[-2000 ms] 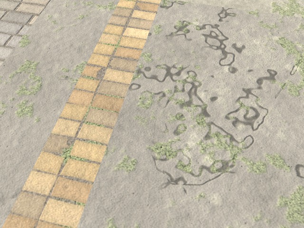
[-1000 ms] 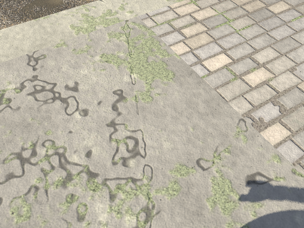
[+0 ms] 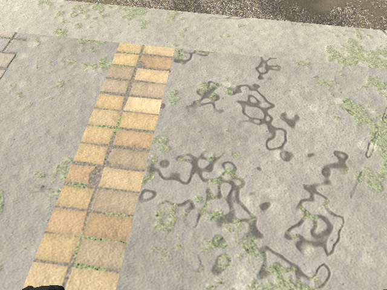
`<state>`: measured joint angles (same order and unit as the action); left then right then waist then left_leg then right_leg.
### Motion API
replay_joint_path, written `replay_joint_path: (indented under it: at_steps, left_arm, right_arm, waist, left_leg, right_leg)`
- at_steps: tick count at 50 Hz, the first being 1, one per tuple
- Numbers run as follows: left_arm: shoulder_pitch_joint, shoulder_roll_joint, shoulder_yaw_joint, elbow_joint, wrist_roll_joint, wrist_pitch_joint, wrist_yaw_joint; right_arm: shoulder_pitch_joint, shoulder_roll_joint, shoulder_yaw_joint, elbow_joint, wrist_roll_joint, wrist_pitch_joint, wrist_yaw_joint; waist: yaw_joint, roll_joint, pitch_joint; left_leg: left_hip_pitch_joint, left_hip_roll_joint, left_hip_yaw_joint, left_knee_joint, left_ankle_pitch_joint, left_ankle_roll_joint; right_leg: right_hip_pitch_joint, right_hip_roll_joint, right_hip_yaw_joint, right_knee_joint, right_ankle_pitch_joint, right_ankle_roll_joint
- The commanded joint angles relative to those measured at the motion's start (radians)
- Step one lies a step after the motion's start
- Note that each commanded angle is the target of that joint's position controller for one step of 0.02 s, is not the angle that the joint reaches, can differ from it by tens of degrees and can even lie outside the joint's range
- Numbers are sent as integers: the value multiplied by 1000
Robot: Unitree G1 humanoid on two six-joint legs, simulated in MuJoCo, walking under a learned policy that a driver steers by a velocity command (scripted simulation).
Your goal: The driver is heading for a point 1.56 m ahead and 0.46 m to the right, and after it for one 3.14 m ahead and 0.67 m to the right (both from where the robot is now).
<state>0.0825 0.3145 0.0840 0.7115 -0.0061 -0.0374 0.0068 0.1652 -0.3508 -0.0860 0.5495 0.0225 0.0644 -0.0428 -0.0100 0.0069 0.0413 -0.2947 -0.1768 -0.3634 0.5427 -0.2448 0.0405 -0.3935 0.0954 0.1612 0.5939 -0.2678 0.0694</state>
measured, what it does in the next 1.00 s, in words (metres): walks ahead, turning right: right foot, then left foot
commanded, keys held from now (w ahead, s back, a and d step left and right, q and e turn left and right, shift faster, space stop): shift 0.02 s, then w+shift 0.28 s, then w+e+shift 0.70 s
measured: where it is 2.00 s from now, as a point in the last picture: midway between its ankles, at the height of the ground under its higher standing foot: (301, 108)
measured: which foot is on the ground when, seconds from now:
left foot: down 0.00-0.04, up 0.06-0.42, down 0.44-0.90, up 0.92-1.00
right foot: up 0.00-0.02, down 0.04-0.44, up 0.46-0.88, down 0.90-1.00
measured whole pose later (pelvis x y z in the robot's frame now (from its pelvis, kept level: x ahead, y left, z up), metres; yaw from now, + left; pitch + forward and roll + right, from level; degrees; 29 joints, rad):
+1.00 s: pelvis +0.51 -0.02 -0.04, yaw -22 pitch +0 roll -1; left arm 0.22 0.34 0.06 0.75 0.02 0.00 -0.03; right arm 0.33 -0.24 0.00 0.77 -0.04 -0.08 0.00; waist -0.02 -0.02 0.06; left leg -0.27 0.06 -0.02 1.41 -0.34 -0.02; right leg -0.42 0.19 -0.09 0.71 -0.29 -0.21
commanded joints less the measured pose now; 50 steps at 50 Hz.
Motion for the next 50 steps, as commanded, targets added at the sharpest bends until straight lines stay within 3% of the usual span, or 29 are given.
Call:
replay_joint_path:
  at_steps: [1, 2, 3, 4, 6, 8, 12, 13, 16, 19, 21, 22, 23, 24, 25, 27, 29, 35, 38, 40, 42, 43, 44, 45, 46, 47, 48, 49, 50]
  left_arm:
    - [25, 112, 36, -50, 3, -27, -9]
    - [36, 135, 37, -60, 13, -20, -7]
    - [52, 177, 38, -70, 25, -7, -3]
    - [116, 196, 49, -49, 31, -17, -9]
    - [96, 135, 27, -55, 4, -27, 2]
    - [161, 133, 17, -37, -6, -31, 13]
    - [256, 134, 6, -23, -3, -50, 12]
    - [281, 170, 19, 15, 51, -30, -13]
    - [270, 169, 22, 11, 29, -19, -35]
    - [273, 183, 27, 19, 26, -11, -37]
    - [255, 149, 21, 21, 21, -6, -31]
    - [227, 102, 8, 9, 23, -18, -34]
    - [193, -14, -24, -47, 3, -37, -34]
    - [163, 11, -24, -78, -3, -36, -25]
    - [129, 52, -13, -68, 11, -23, -29]
    - [178, 62, -7, -23, 27, -8, -59]
    - [164, 55, -6, -12, 42, 14, -81]
    - [-34, 20, -28, -77, 35, 30, -106]
    - [-151, 6, -51, -124, 37, 29, -122]
    - [-165, -5, -63, -139, 28, 31, -119]
    - [-35, 38, -52, -106, 23, 33, -102]
    - [132, 80, -33, -61, 21, 31, -91]
    - [355, 138, -3, 6, 22, 25, -74]
    - [451, 186, 28, 54, 22, 26, -47]
    - [329, 274, 47, 32, 23, 44, -27]
    - [331, 326, 62, -11, 32, 51, -30]
    - [339, 280, 59, 3, 27, 49, -21]
    - [321, 228, 47, 21, 26, 39, -13]
    - [279, 201, 38, 22, 29, 23, -7]
  right_arm:
    - [-32, -125, -31, -73, 7, -8, 1]
    - [39, -71, -10, -57, -4, -8, 7]
    - [98, -31, 8, -54, -12, -15, 13]
    - [63, -91, -7, -76, 0, -35, 13]
    - [28, -133, -12, -40, -14, -57, 13]
    - [22, -93, 1, -28, -24, -80, 28]
    - [-54, -33, 26, -52, -13, -125, 35]
    - [-77, -46, 31, -42, -107, -90, 85]
    - [-96, -18, 41, -47, -64, -77, 122]
    - [-77, -27, 41, -41, -50, -92, 100]
    - [80, -41, 31, 17, -51, -113, 64]
    - [244, -87, 14, 62, -59, -129, 45]
    - [403, -210, -12, 71, -90, -137, 30]
    - [355, -254, -27, 73, -90, -131, 25]
    - [274, -168, -5, 63, -84, -132, 27]
    - [183, -65, 26, 61, -72, -138, 34]
    - [200, -44, 34, 88, -58, -147, 29]
    - [270, 4, 40, 187, -58, -178, 41]
    - [294, -10, 38, 235, -57, -180, 29]
    - [304, -52, 33, 255, -57, -178, 20]
    - [299, -123, 16, 261, -61, -158, 1]
    - [260, -157, 5, 251, -68, -140, -5]
    - [214, -173, 0, 229, -73, -127, -2]
    - [205, -141, 4, 229, -77, -126, 16]
    - [202, 21, 45, 163, -76, -142, 41]
    - [159, -42, 42, 64, -57, -169, 41]
    - [79, -71, 44, 51, -62, -190, 41]
    - [86, -70, 50, 59, -59, -198, 40]
    - [76, -62, 54, 68, -75, -189, 37]
  waist:
    - [18, 156, -163]
    - [-3, 6, -225]
    - [-30, -205, -181]
    - [6, -275, -110]
    - [24, -185, -23]
    - [52, -140, -25]
    - [89, -138, 3]
    - [82, -83, 5]
    - [85, -206, 23]
    - [53, -188, 29]
    - [-39, -86, 7]
    - [-125, 0, -79]
    - [-199, 257, -216]
    - [-161, 251, -177]
    - [-116, 124, -80]
    - [-45, 107, -46]
    - [-33, 129, 2]
    - [-21, 82, 109]
    - [-27, 47, 147]
    - [-6, 57, 108]
    - [83, 115, -5]
    - [172, 140, -94]
    - [267, 135, -197]
    - [278, 28, -224]
    - [131, -232, -173]
    - [143, -167, -336]
    - [147, -37, -225]
    - [85, 42, -75]
    - [37, 91, -19]
  left_leg:
    - [113, 212, -219, -19, 288, 87]
    - [16, 144, -137, 95, -134, 49]
    - [-204, -9, 52, 263, -437, 2]
    - [-369, 47, 104, 449, -368, -17]
    - [-421, 134, 179, 544, -211, -53]
    - [-437, 157, 237, 589, -114, -69]
    - [-458, 208, 317, 493, 12, -65]
    - [-390, 180, 348, 431, -2, -60]
    - [-231, 180, 401, 212, -26, -58]
    - [-26, 158, 409, 25, -84, -45]
    - [267, 154, 404, -108, 13, -22]
    - [514, 228, 320, -105, -52, -12]
    - [683, 536, -57, -251, -505, 22]
    - [548, 643, -345, -363, -691, 72]
    - [462, 607, -256, -342, -617, 69]
    - [350, 496, 12, -355, -387, 32]
    - [301, 447, 165, -398, -238, 24]
    - [290, 409, 462, -454, 163, 16]
    - [289, 385, 586, -471, 415, -13]
    - [316, 383, 648, -390, 933, -33]
    - [404, 419, 651, -172, 1366, -41]
    - [385, 443, 637, 35, 1450, -28]
    - [282, 452, 609, 311, 1359, -4]
    - [57, 358, 606, 658, 736, -12]
    - [-377, 174, 558, 1043, -223, -55]
    - [-560, 139, 319, 1149, -200, -53]
    - [-613, 203, 265, 1067, -119, -44]
    - [-574, 243, 275, 951, -77, -44]
    - [-500, 275, 279, 874, -90, -55]
  right_leg:
    - [169, -53, -26, -224, 185, -34]
    - [326, -201, 119, -267, 153, -98]
    - [414, -345, 334, -320, -64, -212]
    - [354, -437, 560, -404, -459, -316]
    - [293, -385, 447, -426, -508, -269]
    - [309, -331, 341, -428, -436, -235]
    - [292, -297, 240, -457, -337, -251]
    - [222, -263, 196, -468, -329, -239]
    - [129, -238, 128, -480, -262, -228]
    - [43, -264, 165, -438, -245, -244]
    - [-92, -230, 154, -306, -211, -230]
    - [-223, -149, 94, -83, -177, -206]
    - [-377, -37, -51, 310, -263, -165]
    - [-512, -34, -61, 509, -200, -168]
    - [-534, -95, -26, 593, -104, -172]
    - [-454, -151, -60, 576, -2, -146]
    - [-456, -175, -96, 614, 51, -127]
    - [-541, -174, -156, 544, 217, -139]
    - [-439, -158, -283, 332, 238, -182]
    - [-264, -85, -374, 213, 217, -232]
    - [-93, -10, -397, 186, 136, -270]
    - [79, 18, -374, 193, 70, -295]
    - [333, 33, -308, 146, 15, -330]
    - [574, 0, -197, 57, -25, -354]
    - [714, -216, 233, -2, -112, -431]
    - [842, -331, 635, -219, -226, -561]
    - [752, -342, 643, -329, -253, -518]
    - [567, -318, 561, -366, -174, -479]
    - [420, -268, 467, -367, -75, -451]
